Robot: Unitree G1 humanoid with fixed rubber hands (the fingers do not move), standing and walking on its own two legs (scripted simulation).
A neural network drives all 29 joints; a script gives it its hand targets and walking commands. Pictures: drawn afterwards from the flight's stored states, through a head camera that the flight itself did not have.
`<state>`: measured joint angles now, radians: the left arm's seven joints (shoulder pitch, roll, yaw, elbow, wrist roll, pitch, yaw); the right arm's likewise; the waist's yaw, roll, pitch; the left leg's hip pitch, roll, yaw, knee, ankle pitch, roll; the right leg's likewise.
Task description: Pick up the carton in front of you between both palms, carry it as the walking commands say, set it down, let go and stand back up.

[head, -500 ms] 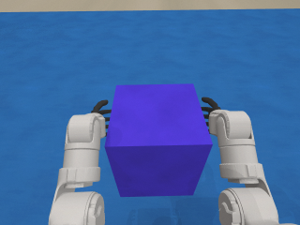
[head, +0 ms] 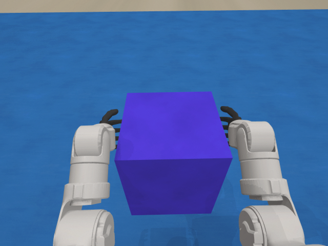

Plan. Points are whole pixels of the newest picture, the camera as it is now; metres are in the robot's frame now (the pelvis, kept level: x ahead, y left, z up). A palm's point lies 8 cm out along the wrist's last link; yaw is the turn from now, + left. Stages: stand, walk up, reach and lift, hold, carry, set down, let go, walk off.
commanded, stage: carry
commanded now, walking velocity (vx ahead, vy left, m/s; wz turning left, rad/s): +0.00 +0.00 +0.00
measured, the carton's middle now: (170, 155) +0.34 +0.00 +0.05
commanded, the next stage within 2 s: none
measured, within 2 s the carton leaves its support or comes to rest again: neither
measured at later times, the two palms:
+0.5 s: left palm (105, 135) +0.34 +0.15 +0.12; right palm (234, 131) +0.35 -0.15 +0.13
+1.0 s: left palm (105, 134) +0.35 +0.15 +0.13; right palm (233, 130) +0.35 -0.15 +0.13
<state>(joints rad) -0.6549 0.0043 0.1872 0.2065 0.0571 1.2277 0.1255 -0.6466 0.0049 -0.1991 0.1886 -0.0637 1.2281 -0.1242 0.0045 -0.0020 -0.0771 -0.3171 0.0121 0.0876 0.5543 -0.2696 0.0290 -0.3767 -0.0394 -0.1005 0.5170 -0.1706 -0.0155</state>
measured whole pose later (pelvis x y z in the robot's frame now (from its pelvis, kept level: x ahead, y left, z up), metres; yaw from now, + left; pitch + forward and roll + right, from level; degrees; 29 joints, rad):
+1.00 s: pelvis +0.01 +0.00 +0.00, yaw +0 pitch +2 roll +0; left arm -0.64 0.00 0.18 0.20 0.05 1.23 0.13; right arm -0.63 0.01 -0.20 0.19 -0.07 1.23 -0.12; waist 0.00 0.00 -0.10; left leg -0.30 0.01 0.10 0.55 -0.28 0.03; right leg -0.37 -0.05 -0.10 0.54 -0.23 -0.01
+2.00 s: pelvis +0.46 -0.02 -0.07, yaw +0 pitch +4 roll +1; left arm -0.61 -0.04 0.22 0.15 0.09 1.17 0.10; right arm -0.64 -0.01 -0.19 0.19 -0.03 1.17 -0.12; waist 0.00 0.02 -0.03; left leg -0.42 0.00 0.01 1.31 -0.51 0.03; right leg -0.47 0.03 -0.13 0.62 -0.22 -0.13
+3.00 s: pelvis +1.12 -0.07 -0.06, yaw +2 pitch +4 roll -1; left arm -0.15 -0.13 0.09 -0.20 0.12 1.20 0.09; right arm -0.13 0.13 -0.13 -0.24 -0.13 1.20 -0.07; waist 0.02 0.03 -0.13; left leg -0.32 0.05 0.04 1.11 -0.40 0.02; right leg -0.38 -0.03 -0.24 0.48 -0.16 -0.08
